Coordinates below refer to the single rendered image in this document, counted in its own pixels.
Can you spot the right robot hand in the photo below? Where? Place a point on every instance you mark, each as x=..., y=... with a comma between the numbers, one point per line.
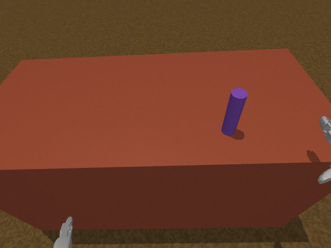
x=326, y=128

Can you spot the left robot hand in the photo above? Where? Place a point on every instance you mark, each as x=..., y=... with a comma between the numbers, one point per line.
x=65, y=240

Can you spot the can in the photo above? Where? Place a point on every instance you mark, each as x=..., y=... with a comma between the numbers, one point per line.
x=235, y=106

